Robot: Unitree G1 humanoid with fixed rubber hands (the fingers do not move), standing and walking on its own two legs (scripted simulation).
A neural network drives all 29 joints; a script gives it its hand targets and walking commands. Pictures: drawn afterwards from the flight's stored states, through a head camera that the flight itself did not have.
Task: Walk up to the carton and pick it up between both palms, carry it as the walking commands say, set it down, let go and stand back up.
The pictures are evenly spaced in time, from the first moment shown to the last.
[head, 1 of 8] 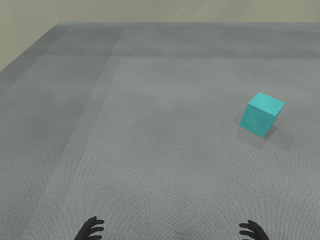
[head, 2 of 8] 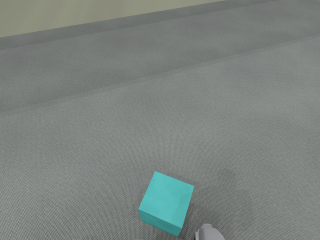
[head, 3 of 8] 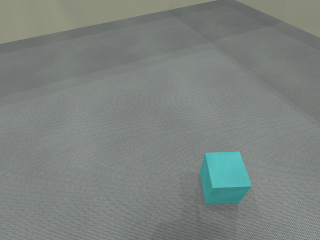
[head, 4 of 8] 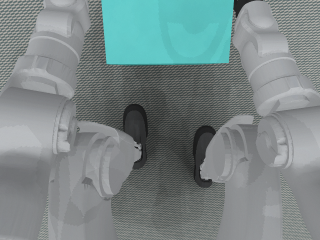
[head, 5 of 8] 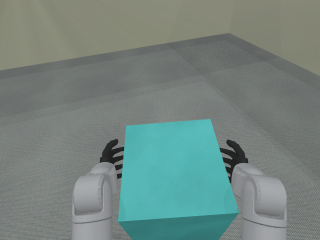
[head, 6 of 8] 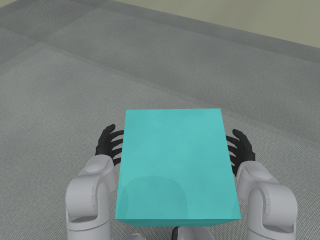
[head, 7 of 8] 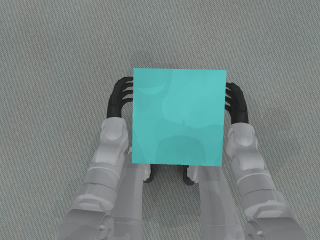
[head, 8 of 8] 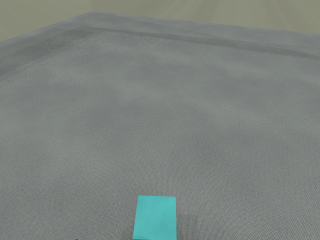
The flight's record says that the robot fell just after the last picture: no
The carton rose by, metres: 0.67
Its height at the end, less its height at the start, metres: +0.00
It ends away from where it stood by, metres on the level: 2.21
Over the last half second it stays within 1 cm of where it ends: yes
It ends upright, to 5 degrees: yes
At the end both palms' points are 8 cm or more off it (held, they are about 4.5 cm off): yes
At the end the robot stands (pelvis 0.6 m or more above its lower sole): yes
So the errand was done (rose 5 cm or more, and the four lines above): yes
